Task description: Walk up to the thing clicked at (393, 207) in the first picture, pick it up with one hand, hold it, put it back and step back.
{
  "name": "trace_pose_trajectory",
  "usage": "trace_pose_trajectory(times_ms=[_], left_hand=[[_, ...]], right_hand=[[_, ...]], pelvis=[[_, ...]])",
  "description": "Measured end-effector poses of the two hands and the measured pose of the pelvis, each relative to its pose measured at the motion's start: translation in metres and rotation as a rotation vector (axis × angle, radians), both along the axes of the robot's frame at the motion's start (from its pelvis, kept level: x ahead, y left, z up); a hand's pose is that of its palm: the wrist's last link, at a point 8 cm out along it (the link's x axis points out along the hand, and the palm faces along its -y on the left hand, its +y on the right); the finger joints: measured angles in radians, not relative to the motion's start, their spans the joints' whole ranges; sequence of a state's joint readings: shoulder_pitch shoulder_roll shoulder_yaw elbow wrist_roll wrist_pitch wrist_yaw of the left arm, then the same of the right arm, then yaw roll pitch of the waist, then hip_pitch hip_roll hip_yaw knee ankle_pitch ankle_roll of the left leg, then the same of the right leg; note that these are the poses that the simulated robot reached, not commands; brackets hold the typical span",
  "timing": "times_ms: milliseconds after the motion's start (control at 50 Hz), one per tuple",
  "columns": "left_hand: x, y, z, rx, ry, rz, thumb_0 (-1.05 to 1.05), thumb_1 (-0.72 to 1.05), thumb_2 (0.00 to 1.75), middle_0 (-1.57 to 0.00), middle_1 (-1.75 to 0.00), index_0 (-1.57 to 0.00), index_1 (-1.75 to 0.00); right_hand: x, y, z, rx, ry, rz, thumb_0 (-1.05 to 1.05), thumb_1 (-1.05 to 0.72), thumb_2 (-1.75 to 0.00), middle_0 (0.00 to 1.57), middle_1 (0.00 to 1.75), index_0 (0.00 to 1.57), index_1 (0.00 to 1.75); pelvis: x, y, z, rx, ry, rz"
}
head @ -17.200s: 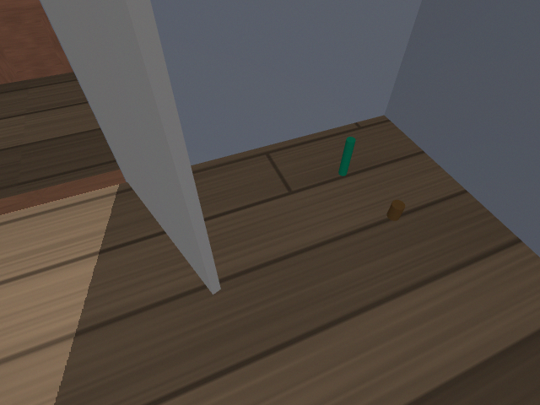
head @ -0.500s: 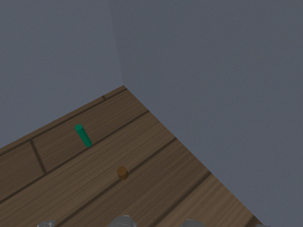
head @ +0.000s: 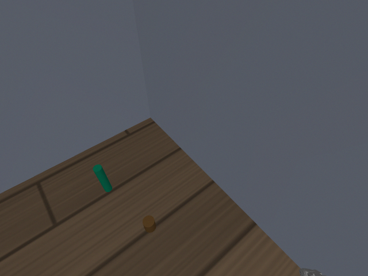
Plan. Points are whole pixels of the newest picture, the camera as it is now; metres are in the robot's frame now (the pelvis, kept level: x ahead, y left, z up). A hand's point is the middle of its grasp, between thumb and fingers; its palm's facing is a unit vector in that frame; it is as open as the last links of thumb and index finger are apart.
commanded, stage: walk up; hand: left
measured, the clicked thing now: (149, 224) +0.47 +0.22 -0.73
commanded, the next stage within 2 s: stand in 0.62 s
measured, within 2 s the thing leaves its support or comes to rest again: neither
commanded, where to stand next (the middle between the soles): +0.08 -0.01 m, yaw -1 degrees
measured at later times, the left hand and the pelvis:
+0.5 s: hand out of the picture +0.09 +0.25 -0.15, palm faces -0.01 -0.94 -0.34, open 7.4 cm; pelvis +0.01 +0.00 +0.01, yaw +1 degrees
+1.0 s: hand out of the picture +0.09 +0.24 -0.15, palm faces -0.02 -0.94 -0.33, open 7.4 cm; pelvis +0.02 -0.01 +0.01, yaw +0 degrees
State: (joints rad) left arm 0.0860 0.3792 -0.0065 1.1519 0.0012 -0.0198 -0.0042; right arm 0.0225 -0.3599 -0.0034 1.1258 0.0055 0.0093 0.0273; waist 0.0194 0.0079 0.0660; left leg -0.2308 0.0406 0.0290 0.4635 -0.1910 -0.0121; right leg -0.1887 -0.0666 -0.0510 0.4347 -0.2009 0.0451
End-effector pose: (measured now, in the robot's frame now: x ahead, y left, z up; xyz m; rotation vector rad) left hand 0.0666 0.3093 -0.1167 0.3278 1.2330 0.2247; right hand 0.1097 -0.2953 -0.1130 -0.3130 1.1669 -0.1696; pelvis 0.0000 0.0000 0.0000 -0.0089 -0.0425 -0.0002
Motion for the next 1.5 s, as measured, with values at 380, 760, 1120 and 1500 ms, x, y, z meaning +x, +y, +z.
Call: trace_pose_trajectory(times_ms=[380,760,1120,1500], left_hand=[[0.015,-0.010,0.004,-0.024,-0.006,-0.009,0.00,0.90,0.90,-0.20,-0.30,-0.20,-0.30],[0.020,-0.015,0.003,-0.029,0.010,-0.005,0.00,0.91,0.90,-0.20,-0.30,-0.20,-0.30],[0.025,-0.022,0.003,-0.034,0.009,-0.005,0.00,0.91,0.90,-0.20,-0.30,-0.20,-0.30],[0.027,-0.023,0.005,-0.028,0.013,-0.006,0.00,0.91,0.90,-0.20,-0.30,-0.20,-0.30]], right_hand=[[-0.038,-0.002,-0.003,0.005,0.092,-0.054,0.01,-0.91,-0.90,0.20,0.30,0.20,0.30],[-0.016,-0.004,0.001,-0.001,0.056,-0.030,0.01,-0.91,-0.90,0.20,0.30,0.20,0.30],[-0.004,-0.011,0.003,-0.011,0.040,-0.022,0.01,-0.91,-0.90,0.20,0.30,0.20,0.30],[-0.011,-0.014,0.001,-0.011,0.068,-0.024,0.01,-0.91,-0.90,0.20,0.30,0.20,0.30]], pelvis=[[0.005,0.000,0.006,0.003,0.007,0.005],[0.015,-0.004,0.007,0.006,0.014,0.008],[0.023,-0.010,0.008,0.005,0.010,0.006],[0.027,-0.013,0.008,0.007,0.010,0.004]])
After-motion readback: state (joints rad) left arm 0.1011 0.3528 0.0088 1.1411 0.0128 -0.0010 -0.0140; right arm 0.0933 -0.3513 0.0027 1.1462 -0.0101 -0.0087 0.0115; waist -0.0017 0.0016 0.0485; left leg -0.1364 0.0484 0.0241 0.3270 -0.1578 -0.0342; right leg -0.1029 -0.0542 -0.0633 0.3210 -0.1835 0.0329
